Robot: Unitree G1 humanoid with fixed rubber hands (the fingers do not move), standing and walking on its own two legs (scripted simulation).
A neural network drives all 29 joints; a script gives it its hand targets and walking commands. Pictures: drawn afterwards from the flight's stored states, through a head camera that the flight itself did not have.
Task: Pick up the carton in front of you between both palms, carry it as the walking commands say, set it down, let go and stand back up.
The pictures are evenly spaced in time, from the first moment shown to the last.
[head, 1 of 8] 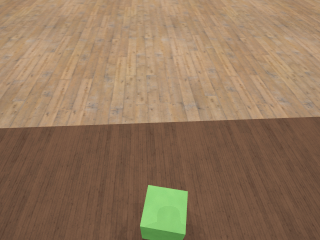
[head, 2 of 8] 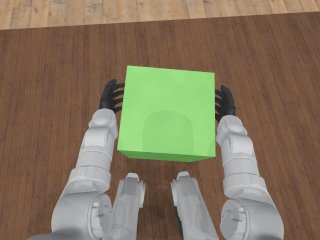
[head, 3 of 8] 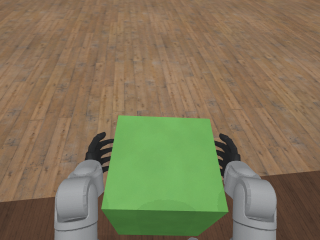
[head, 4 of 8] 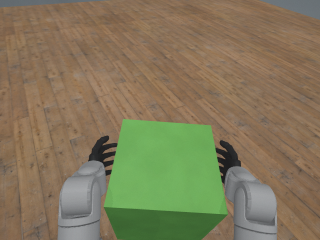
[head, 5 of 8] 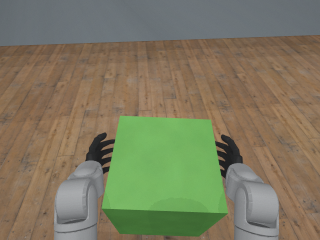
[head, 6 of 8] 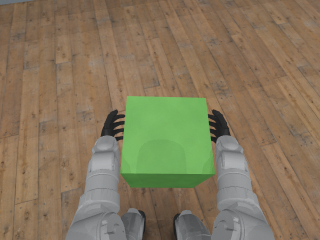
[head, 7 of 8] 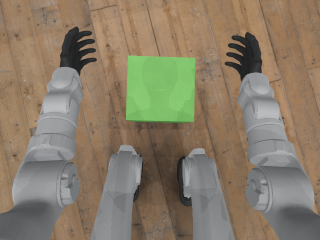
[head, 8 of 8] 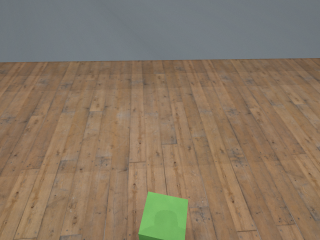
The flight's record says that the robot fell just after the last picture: no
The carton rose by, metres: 0.69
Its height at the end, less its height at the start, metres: -0.11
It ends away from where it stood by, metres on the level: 5.66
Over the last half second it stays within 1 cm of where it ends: yes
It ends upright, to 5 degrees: yes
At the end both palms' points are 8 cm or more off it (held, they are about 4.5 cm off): yes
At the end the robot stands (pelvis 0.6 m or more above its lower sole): yes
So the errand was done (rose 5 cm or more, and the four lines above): yes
